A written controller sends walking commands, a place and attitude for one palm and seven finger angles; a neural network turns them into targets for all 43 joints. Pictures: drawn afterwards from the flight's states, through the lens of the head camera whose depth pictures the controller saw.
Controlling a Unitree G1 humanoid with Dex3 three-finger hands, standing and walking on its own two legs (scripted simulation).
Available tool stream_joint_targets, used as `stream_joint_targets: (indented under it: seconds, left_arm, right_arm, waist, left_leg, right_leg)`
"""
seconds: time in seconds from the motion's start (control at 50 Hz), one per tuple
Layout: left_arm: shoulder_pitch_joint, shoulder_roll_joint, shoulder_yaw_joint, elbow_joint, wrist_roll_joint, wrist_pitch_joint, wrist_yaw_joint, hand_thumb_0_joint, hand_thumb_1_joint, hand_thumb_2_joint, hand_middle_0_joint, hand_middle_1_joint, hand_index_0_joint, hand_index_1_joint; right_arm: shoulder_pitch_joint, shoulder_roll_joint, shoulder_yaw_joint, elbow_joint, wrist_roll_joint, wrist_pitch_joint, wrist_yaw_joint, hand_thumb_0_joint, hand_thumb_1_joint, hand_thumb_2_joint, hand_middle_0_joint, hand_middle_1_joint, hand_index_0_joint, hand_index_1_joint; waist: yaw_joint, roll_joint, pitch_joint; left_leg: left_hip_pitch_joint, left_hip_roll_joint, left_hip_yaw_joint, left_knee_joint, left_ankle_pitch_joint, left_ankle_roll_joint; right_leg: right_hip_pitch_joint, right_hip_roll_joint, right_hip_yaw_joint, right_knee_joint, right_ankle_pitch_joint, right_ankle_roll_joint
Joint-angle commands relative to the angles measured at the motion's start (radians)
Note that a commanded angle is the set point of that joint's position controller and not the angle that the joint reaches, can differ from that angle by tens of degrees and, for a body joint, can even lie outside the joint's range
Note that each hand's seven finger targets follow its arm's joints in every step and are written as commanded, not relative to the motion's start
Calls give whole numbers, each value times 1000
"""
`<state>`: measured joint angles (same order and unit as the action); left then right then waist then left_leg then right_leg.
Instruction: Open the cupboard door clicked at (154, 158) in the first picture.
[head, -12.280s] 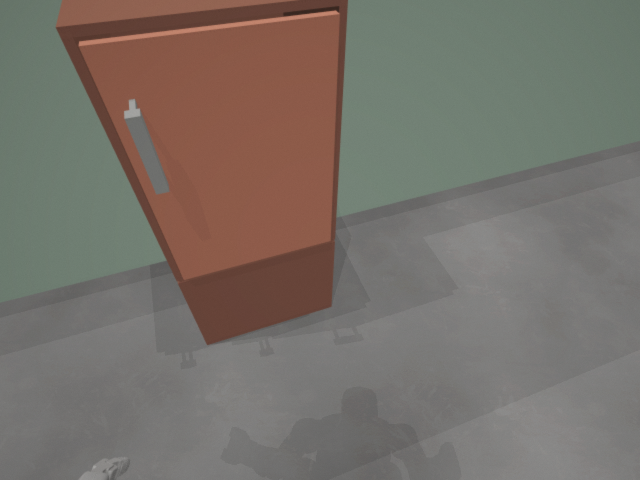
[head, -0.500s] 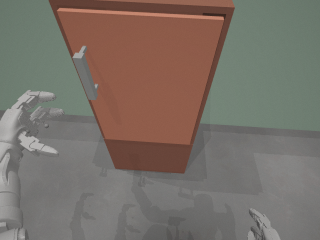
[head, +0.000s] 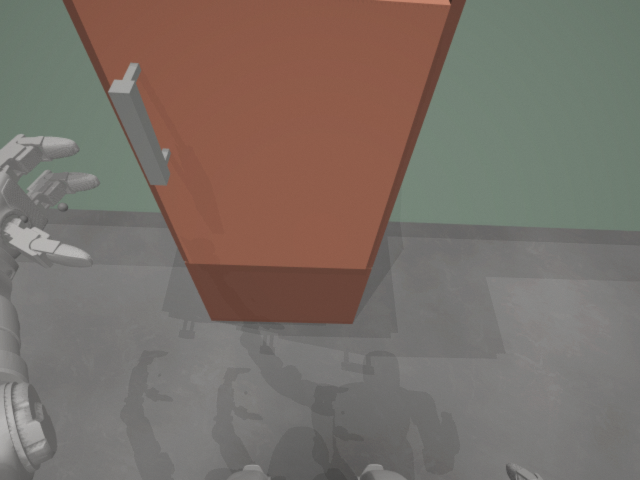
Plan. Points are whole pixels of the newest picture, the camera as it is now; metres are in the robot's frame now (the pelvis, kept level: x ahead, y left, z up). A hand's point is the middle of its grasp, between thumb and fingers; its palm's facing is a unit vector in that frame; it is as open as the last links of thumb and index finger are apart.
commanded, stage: move the hooked fingers beside the handle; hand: left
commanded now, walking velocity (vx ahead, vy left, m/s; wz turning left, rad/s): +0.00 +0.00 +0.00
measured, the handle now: (147, 128) +0.55 +0.25 +0.09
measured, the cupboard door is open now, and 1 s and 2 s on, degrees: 0 0 0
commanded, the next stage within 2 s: slide the fingers in behind the handle in 1.58 s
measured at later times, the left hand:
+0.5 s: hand (81, 166) +0.46 +0.30 +0.10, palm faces +0.01 -1.00 +0.02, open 14.0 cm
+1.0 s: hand (90, 148) +0.50 +0.31 +0.09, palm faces +0.00 -1.00 +0.03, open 14.0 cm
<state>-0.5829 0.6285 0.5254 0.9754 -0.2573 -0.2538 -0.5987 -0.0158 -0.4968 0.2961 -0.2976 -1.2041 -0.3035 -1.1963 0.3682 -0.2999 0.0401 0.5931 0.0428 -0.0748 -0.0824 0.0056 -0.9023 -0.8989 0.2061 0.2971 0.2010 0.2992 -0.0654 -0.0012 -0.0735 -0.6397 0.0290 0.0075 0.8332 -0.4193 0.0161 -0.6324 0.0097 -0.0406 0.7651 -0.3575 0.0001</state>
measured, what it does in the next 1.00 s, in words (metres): stands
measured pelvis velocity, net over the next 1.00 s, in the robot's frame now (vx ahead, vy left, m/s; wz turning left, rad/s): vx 0.01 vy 0.01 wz -0.04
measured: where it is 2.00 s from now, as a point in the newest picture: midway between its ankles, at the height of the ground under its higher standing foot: outside the picture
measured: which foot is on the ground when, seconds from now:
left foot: down 0.00-1.00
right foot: down 0.00-1.00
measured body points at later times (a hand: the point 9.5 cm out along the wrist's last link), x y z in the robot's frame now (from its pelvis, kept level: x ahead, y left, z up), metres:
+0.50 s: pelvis +0.00 +0.01 -0.01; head +0.11 +0.03 +0.43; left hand +0.46 +0.36 +0.10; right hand +0.03 -0.27 -0.11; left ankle -0.01 +0.11 -0.70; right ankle +0.01 -0.12 -0.70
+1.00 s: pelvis +0.01 +0.01 -0.01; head +0.15 +0.04 +0.41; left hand +0.50 +0.36 +0.09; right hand -0.01 -0.27 -0.11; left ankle -0.01 +0.11 -0.70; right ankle +0.01 -0.12 -0.70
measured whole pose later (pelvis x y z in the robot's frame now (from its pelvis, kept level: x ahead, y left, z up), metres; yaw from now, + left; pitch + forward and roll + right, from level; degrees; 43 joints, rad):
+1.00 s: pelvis +0.01 +0.01 -0.01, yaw -2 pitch +22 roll -4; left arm -0.90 0.85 0.60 1.23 -0.13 -0.25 -0.60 -0.02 -0.49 0.30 -0.30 -1.20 -0.30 -1.20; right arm 0.44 -0.30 0.06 0.58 0.02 0.09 -0.05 0.00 -0.90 -0.90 0.21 0.30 0.20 0.30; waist -0.17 0.01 -0.08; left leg -0.84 0.06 0.01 0.92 -0.47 0.03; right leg -0.81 0.04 -0.04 0.80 -0.37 0.01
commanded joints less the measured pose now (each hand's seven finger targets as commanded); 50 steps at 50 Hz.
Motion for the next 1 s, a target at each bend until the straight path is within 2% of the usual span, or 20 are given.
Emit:
stream_joint_targets:
  seconds: [0.0,0.02,0.06,0.12,0.18,0.22,0.24,0.28,0.3,0.32,0.36,0.42,0.58,0.62,0.74,0.78,0.84,0.9,0.94,0.98]
  left_arm:
    - [-448,299,-3,-224,-12,-82,0,0,-500,300,-300,-1200,-300,-1200]
    - [-425,338,34,-209,-6,-80,6,0,-500,300,-300,-1200,-300,-1200]
    - [-436,312,11,-190,-6,-76,11,0,-500,300,-300,-1200,-300,-1200]
    - [-477,346,33,-110,3,-63,17,0,-500,300,-300,-1200,-300,-1200]
    - [-494,373,34,-71,29,-62,28,0,-500,300,-300,-1200,-300,-1200]
    - [-541,409,51,-121,44,-86,38,0,-500,300,-300,-1200,-300,-1200]
    - [-538,374,24,-124,47,-93,39,0,-500,300,-300,-1200,-300,-1200]
    - [-532,408,56,-107,48,-107,40,0,-500,300,-300,-1200,-300,-1200]
    - [-567,383,33,-98,37,-111,36,0,-500,300,-300,-1200,-300,-1200]
    - [-585,415,60,-79,38,-111,32,0,-500,300,-300,-1200,-300,-1200]
    - [-595,383,22,-21,40,-94,18,0,-500,300,-300,-1200,-300,-1200]
    - [-626,450,48,26,62,-77,14,0,-500,300,-300,-1200,-300,-1200]
    - [-723,559,84,67,93,-90,15,0,-500,300,-300,-1200,-300,-1200]
    - [-755,591,96,66,99,-94,11,0,-500,300,-300,-1200,-300,-1200]
    - [-770,600,73,111,124,-64,-1,0,-500,300,-300,-1200,-300,-1200]
    - [-721,589,69,126,126,-52,-5,0,-500,300,-300,-1200,-300,-1200]
    - [-687,573,81,65,107,-60,-14,0,-500,300,-300,-1200,-300,-1200]
    - [-668,568,98,68,89,-59,-10,0,-500,300,-300,-1200,-300,-1200]
    - [-664,613,139,32,88,-62,-2,0,-500,300,-300,-1200,-300,-1200]
    - [-651,569,109,-11,93,-73,7,0,-500,300,-300,-1200,-300,-1200]
  right_arm:
    - [69,-170,-68,-95,1,-25,-9,0,-900,-900,200,300,200,300]
    - [81,-175,-71,-94,-2,-19,-7,0,-900,-900,200,300,200,300]
    - [82,-174,-70,-91,-1,-12,-3,0,-900,-900,200,300,200,300]
    - [95,-179,-65,-84,-3,4,-4,0,-900,-900,200,300,200,300]
    - [99,-181,-63,-89,-5,17,0,0,-900,-900,200,300,200,300]
    - [111,-180,-65,-91,-9,24,2,0,-900,-900,200,300,200,300]
    - [115,-175,-66,-89,-11,27,6,0,-900,-900,200,300,200,300]
    - [126,-181,-68,-82,-13,38,8,0,-900,-900,200,300,200,300]
    - [130,-180,-66,-77,-13,43,6,0,-900,-900,200,300,200,300]
    - [136,-185,-68,-70,-14,48,6,0,-900,-900,200,300,200,300]
    - [135,-186,-65,-66,-9,56,6,0,-900,-900,200,300,200,300]
    - [152,-193,-61,-61,-12,68,0,0,-900,-900,200,300,200,300]
    - [185,-201,-55,-54,-16,99,-4,0,-900,-900,200,300,200,300]
    - [197,-203,-53,-52,-18,106,-4,0,-900,-900,200,300,200,300]
    - [222,-203,-49,-48,-19,129,-2,0,-900,-900,200,300,200,300]
    - [227,-203,-48,-55,-19,137,1,0,-900,-900,200,300,200,300]
    - [238,-201,-56,-62,-26,145,12,0,-900,-900,200,300,200,300]
    - [239,-203,-59,-66,-28,152,17,0,-900,-900,200,300,200,300]
    - [236,-206,-66,-75,-28,151,22,0,-900,-900,200,300,200,300]
    - [230,-197,-63,-84,-26,153,29,0,-900,-900,200,300,200,300]
  waist:
    - [-15,171,-358]
    - [-2,164,-381]
    - [-12,146,-372]
    - [-22,101,-358]
    - [-22,126,-336]
    - [-14,184,-405]
    - [-23,203,-420]
    - [-21,179,-432]
    - [-42,147,-422]
    - [-37,146,-433]
    - [-58,132,-384]
    - [-53,158,-393]
    - [-83,140,-431]
    - [-81,187,-466]
    - [-99,216,-471]
    - [-92,206,-468]
    - [-69,257,-537]
    - [-77,188,-500]
    - [-63,197,-516]
    - [-61,239,-518]
  left_leg:
    - [251,-17,-40,-91,419,3]
    - [263,-13,-48,-89,438,-2]
    - [261,-9,-49,-89,436,-3]
    - [205,-10,-44,-83,408,2]
    - [179,-12,-41,-81,390,3]
    - [236,-9,-52,-69,474,-6]
    - [270,-5,-55,-62,503,-12]
    - [265,0,-57,-51,524,-13]
    - [258,2,-56,-44,529,-7]
    - [251,2,-57,-45,513,-7]
    - [212,-2,-50,-47,445,2]
    - [185,-6,-52,-41,438,5]
    - [116,-6,-45,-5,414,17]
    - [143,-4,-50,4,441,12]
    - [151,0,-51,27,485,15]
    - [151,1,-52,26,506,15]
    - [238,9,-62,33,630,2]
    - [202,11,-59,35,619,10]
    - [187,5,-56,27,602,13]
    - [234,8,-57,22,634,8]
  right_leg:
    - [94,29,4,-44,296,-31]
    - [95,30,2,-42,299,-30]
    - [82,29,-3,-42,296,-27]
    - [91,29,0,-37,300,-24]
    - [76,26,2,-33,287,-24]
    - [72,29,2,-19,310,-26]
    - [50,32,-2,-17,309,-26]
    - [55,35,-1,-15,319,-24]
    - [50,40,-2,-14,329,-24]
    - [59,39,0,-14,330,-21]
    - [36,38,0,-22,302,-20]
    - [40,36,6,-17,304,-22]
    - [57,38,20,-4,326,-13]
    - [42,43,18,4,327,-16]
    - [4,46,13,5,348,-11]
    - [-2,47,7,8,354,-11]
    - [-6,52,-2,16,392,-14]
    - [7,58,-4,14,406,-15]
    - [46,57,1,14,420,-14]
    - [15,57,-5,11,404,-15]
